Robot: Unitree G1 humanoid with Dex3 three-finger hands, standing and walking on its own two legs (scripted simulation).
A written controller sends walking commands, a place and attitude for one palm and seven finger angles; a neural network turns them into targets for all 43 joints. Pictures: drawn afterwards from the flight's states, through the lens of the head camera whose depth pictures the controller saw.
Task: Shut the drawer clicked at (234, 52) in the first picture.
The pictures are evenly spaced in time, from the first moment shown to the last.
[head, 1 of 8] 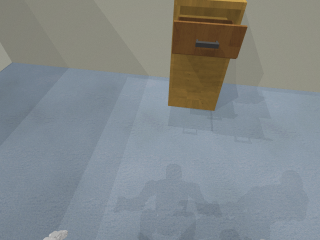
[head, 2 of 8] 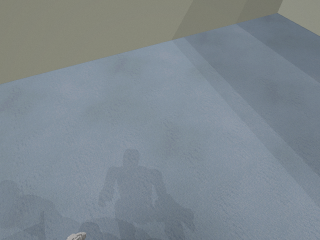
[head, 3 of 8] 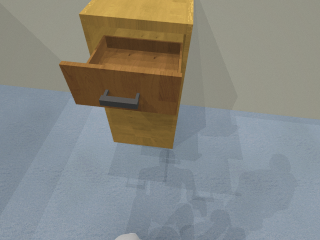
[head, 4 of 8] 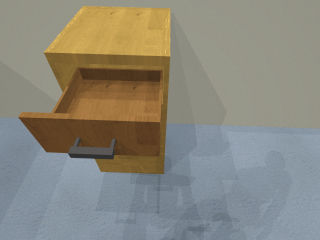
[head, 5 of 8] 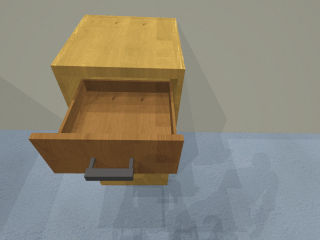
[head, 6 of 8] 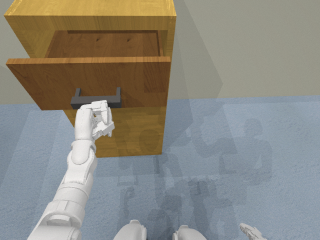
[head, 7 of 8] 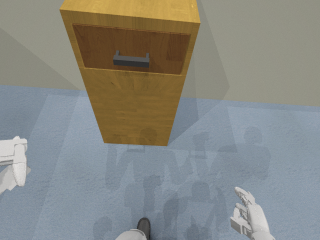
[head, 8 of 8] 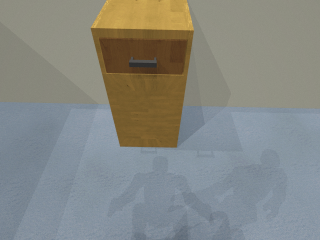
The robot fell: no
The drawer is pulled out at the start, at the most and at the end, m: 0.26 0.26 0.00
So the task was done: yes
